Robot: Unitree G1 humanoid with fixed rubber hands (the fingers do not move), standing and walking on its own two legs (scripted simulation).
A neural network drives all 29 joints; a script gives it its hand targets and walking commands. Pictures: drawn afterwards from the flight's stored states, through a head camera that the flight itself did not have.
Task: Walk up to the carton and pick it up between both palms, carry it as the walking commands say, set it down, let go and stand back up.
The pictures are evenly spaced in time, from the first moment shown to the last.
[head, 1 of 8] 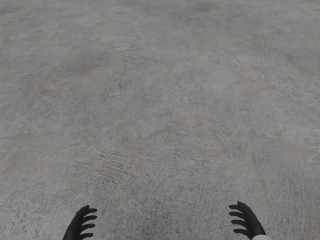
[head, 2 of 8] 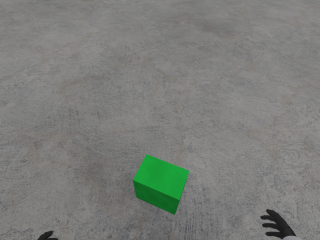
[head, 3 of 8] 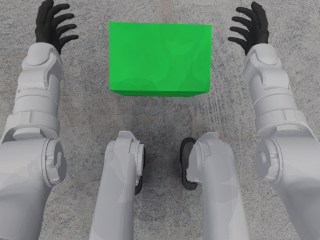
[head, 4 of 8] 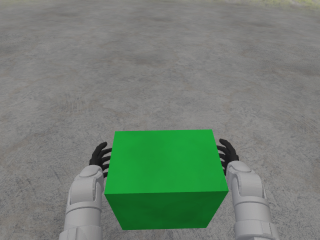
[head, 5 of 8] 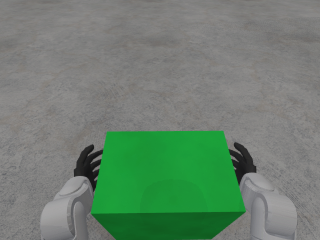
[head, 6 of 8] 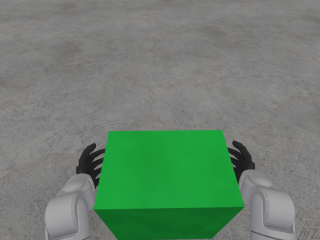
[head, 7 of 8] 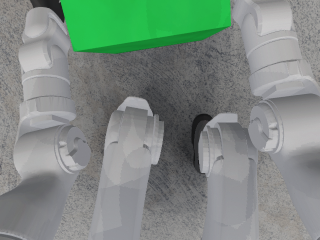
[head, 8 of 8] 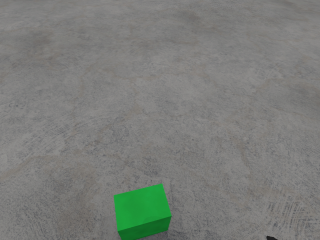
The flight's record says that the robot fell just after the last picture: no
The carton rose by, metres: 0.66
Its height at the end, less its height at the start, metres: +0.00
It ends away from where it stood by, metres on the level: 0.79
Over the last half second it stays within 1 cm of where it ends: yes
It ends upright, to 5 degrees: yes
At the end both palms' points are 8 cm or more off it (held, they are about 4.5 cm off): yes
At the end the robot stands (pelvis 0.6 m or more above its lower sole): yes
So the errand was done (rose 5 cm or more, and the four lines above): yes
